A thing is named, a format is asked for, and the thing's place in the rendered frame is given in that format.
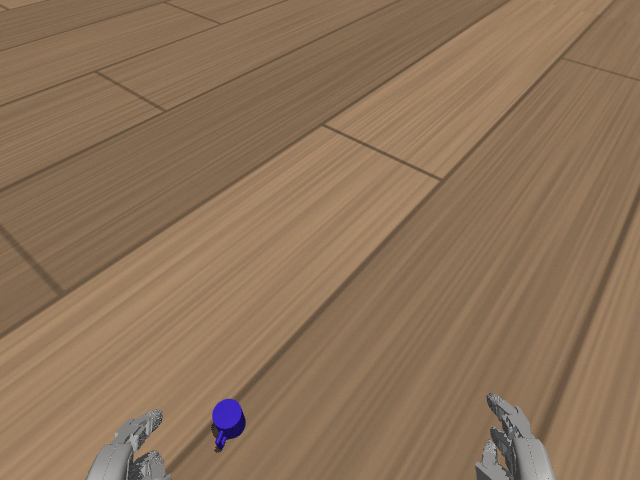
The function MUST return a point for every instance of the right robot hand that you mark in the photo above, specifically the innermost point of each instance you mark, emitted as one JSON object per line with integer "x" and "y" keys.
{"x": 526, "y": 457}

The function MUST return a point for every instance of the mug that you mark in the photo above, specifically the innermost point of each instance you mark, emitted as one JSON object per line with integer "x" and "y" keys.
{"x": 229, "y": 419}

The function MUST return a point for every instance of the left robot hand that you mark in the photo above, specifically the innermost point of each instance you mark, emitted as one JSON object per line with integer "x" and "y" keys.
{"x": 115, "y": 461}

